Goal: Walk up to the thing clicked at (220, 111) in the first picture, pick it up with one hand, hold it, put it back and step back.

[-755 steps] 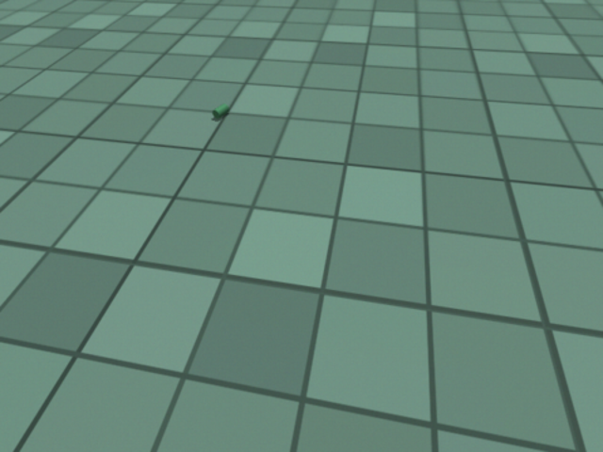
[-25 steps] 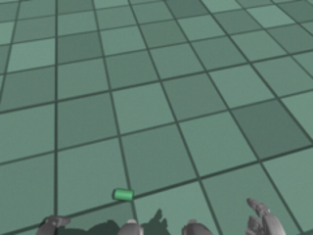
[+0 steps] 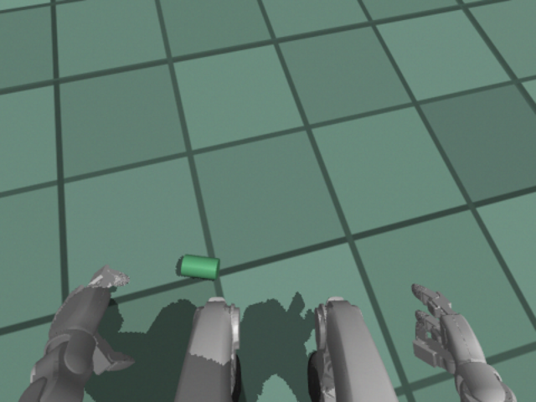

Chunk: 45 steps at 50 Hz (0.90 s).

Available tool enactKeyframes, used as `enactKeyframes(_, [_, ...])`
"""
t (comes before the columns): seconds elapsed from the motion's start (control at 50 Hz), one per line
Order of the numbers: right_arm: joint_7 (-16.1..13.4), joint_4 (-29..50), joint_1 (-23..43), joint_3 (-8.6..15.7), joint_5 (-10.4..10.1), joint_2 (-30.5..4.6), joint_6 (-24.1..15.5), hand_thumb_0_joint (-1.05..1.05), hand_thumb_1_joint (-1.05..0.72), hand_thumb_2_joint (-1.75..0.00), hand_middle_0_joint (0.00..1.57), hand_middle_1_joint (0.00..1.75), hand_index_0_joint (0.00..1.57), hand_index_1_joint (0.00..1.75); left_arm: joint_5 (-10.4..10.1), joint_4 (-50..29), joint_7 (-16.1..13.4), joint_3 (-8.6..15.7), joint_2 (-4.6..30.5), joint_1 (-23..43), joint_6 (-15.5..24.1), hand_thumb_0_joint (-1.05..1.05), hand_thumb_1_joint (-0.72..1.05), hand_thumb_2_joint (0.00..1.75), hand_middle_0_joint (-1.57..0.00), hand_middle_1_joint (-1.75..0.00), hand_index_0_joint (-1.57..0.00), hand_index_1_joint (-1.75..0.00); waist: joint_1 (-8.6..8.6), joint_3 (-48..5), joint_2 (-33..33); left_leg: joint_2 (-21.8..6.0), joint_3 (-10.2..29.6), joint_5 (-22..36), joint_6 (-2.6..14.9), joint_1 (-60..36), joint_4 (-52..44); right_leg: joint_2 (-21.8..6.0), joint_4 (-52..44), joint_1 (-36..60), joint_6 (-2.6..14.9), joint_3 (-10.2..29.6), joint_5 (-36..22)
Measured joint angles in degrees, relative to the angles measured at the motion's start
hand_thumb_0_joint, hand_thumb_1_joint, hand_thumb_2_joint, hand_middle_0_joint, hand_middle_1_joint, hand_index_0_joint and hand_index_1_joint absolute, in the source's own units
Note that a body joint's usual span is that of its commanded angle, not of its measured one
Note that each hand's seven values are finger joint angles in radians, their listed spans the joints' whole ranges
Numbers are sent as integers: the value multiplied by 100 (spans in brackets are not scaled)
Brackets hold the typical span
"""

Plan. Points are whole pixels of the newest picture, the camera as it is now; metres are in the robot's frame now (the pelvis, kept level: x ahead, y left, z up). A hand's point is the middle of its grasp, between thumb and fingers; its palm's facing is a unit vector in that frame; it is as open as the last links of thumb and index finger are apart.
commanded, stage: rise first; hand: left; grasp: from above
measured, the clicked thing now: (201, 266) +0.41 +0.20 -0.50
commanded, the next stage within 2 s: approach in 1.72 s
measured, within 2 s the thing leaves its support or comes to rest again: neither
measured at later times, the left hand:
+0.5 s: hand (146, 293) +0.31 +0.26 -0.28, palm faces -0.50 -0.23 -0.83, open 13.9 cm
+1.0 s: hand (158, 280) +0.35 +0.26 -0.34, palm faces -0.50 -0.10 -0.86, open 13.9 cm
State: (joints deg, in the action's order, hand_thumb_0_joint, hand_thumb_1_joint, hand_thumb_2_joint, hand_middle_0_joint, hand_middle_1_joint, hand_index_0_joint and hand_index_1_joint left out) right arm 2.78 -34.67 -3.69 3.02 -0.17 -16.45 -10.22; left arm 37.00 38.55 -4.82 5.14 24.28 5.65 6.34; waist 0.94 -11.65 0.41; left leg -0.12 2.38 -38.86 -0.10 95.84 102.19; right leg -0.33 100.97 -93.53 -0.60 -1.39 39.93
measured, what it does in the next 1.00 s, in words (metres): lowers itself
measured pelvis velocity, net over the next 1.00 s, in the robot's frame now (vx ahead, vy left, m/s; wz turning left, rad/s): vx -0.04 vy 0.00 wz -0.07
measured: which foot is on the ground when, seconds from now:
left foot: down 0.00-1.00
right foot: down 0.00-1.00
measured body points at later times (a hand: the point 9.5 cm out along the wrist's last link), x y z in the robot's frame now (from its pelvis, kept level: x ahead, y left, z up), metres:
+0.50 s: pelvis -0.05 +0.00 -0.13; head +0.15 +0.03 +0.28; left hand +0.34 +0.27 -0.23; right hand +0.05 -0.28 -0.25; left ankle +0.05 +0.12 -0.49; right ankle +0.05 -0.13 -0.49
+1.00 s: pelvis -0.04 +0.00 -0.17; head +0.17 +0.04 +0.23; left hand +0.37 +0.26 -0.29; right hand +0.06 -0.27 -0.30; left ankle +0.05 +0.12 -0.49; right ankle +0.05 -0.13 -0.49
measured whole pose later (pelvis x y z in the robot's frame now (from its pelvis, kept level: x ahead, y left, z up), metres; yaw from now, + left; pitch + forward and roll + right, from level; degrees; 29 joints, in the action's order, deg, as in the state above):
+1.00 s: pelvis -0.04 +0.00 -0.17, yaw -4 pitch +33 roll -6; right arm 7.0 -43.8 -5.4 1.9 6.0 -14.5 -3.0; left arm 67.8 70.4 -20.6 3.2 33.3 38.6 17.6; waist 5.8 -6.8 -0.5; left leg 0.1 5.6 -38.2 0.0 127.8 132.8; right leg 0.6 129.6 -123.8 -1.1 -3.8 39.0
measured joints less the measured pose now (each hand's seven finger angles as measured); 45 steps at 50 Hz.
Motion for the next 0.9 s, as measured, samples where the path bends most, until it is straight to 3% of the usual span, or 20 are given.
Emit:
enactKeyframes(0.1, [75, -270, -5, 67, 44, -3, 104, 1, -89, -90, 20, 30, 20, 30, 534, 369, -221, -19, 111, 733, 225, 0, -50, 98, -13, -99, -12, -100, -32, 109, 45, -11, 54, -17, -13, 871, 748, 25, 732, -856, 16, -38, 15])
enactKeyframes(0.22, [102, -515, -161, 104, 83, 74, 273, 1, -89, -90, 20, 30, 20, 30, 1018, 895, -414, -16, 251, 1456, 390, 0, -48, 98, -13, -98, -12, -98, 4, 243, 83, -20, 106, 81, -22, 1592, 1350, 52, 1310, -1564, 17, -74, -92])
enactKeyframes(0.4, [145, -699, -443, 47, 179, 114, 484, 1, -89, -90, 20, 30, 20, 30, 1628, 1801, -636, -97, 544, 2168, 739, 0, -48, 100, -11, -98, -11, -97, 205, 322, 77, -23, 186, 185, -13, 2208, 1948, 79, 1852, -2142, 2, -136, -214])
enactKeyframes(0.56, [230, -789, -479, -31, 302, 56, 622, 1, -89, -90, 20, 30, 20, 30, 2266, 2455, -1027, -117, 729, 2650, 945, 0, -49, 101, -9, -97, -9, -96, 374, 330, 7, 7, 262, 189, -10, 2625, 2383, 72, 2235, -2499, -9, -199, -210])
enactKeyframes(0.7, [305, -832, -361, -53, 416, 64, 663, 1, -90, -90, 20, 30, 20, 30, 2620, 2792, -1252, -158, 824, 2957, 967, 0, -48, 101, -9, -95, -9, -94, 445, 390, -33, 33, 297, 167, -9, 2887, 2665, 60, 2499, -2727, -22, -226, -172])
enactKeyframes(0.9, [389, -886, -203, -88, 551, 153, 699, 1, -90, -90, 20, 30, 20, 30, 2941, 3061, -1453, -213, 871, 3212, 1066, 0, -46, 98, -11, -92, -12, -91, 459, 467, -70, 31, 313, 98, 0, 3117, 2946, 76, 2762, -2947, -41, -233, -111])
